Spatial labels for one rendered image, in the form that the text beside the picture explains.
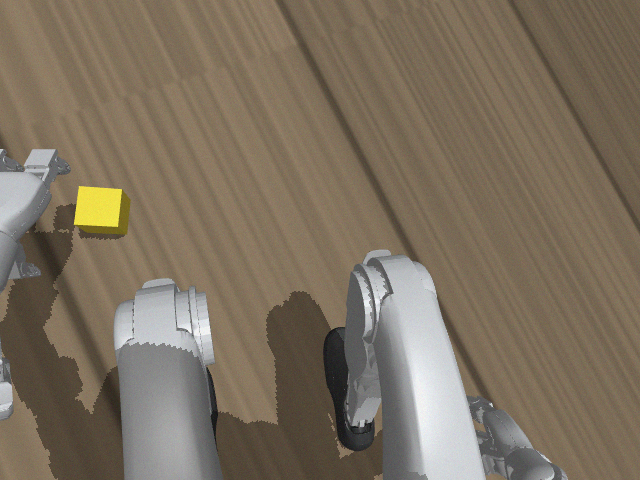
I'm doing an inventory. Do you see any right robot arm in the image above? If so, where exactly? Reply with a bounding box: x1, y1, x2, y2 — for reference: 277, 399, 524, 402
504, 448, 568, 480

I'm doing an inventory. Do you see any left robot arm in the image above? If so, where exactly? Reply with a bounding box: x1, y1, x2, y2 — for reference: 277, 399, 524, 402
0, 231, 19, 421

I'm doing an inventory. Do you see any cube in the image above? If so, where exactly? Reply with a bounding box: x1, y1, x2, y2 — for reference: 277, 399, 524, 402
74, 186, 131, 235

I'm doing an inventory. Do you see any right robot hand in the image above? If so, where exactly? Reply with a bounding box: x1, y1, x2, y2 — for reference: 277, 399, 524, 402
466, 396, 534, 480

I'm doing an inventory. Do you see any left robot hand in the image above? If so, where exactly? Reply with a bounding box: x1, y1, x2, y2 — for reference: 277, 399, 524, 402
0, 149, 71, 280

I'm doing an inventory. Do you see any right robot foot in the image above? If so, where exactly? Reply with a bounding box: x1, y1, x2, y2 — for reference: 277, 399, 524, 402
323, 327, 375, 451

